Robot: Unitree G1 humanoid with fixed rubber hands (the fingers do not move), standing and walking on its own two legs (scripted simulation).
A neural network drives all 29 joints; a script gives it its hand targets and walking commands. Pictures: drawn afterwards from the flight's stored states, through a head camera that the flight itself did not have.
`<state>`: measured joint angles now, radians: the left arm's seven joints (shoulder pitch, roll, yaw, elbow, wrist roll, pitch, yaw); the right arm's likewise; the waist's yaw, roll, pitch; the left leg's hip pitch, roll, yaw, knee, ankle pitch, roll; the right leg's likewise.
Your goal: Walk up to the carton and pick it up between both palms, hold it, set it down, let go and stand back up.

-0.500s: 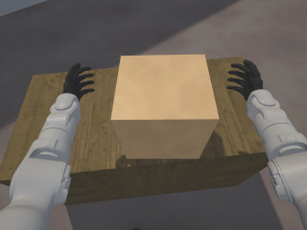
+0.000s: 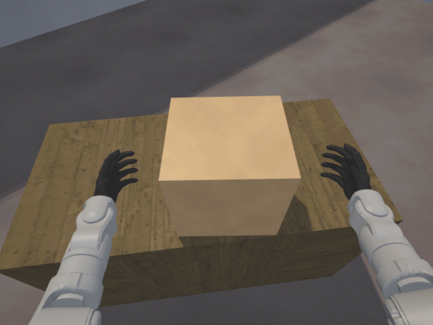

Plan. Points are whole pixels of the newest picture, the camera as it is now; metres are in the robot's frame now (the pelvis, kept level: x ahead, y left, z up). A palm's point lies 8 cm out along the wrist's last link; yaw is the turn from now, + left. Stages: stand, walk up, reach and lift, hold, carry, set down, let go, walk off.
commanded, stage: set down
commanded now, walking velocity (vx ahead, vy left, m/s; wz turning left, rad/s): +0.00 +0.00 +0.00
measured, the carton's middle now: (226, 169) +0.48 +0.00 -0.06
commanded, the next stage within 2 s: let go in 1.88 s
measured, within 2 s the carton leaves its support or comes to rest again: neither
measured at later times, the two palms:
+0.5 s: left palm (107, 245) +0.27 +0.24 -0.02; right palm (354, 241) +0.27 -0.24 -0.02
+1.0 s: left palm (109, 275) +0.23 +0.24 -0.06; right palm (348, 277) +0.22 -0.23 -0.07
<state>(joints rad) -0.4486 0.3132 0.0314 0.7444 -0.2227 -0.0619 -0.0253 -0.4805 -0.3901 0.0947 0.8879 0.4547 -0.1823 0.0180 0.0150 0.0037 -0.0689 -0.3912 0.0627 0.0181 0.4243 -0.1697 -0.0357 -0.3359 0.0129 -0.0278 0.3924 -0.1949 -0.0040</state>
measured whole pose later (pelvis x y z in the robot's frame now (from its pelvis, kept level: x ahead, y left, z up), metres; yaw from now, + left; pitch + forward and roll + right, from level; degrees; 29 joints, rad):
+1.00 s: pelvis +0.00 +0.00 -0.02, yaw +0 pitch +4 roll +0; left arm -0.03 0.25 -0.05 0.82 -0.27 -0.46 0.01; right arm -0.04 -0.25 0.08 0.95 0.31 -0.55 0.06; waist 0.01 0.00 -0.01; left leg -0.40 0.05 0.02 0.62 -0.29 -0.03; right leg -0.36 0.00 -0.02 0.63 -0.33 0.00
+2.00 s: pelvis +0.02 +0.00 +0.00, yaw -1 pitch -4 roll +0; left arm 0.21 0.20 0.01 0.53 0.00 0.11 0.00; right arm 0.16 -0.16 -0.03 0.76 -0.02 -0.21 0.00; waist 0.02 -0.01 0.09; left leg -0.07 0.05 0.05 0.35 -0.20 -0.03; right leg -0.04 0.00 0.00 0.34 -0.22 0.00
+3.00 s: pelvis +0.01 +0.01 +0.00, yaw +5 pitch -2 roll -1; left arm 0.38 0.19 0.06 1.00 0.03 -0.01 0.02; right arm 0.38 -0.16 -0.06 1.03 -0.03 0.00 0.00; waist 0.01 0.00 -0.02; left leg -0.20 0.01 -0.06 0.43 -0.20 -0.02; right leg -0.10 -0.03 -0.10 0.37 -0.24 0.02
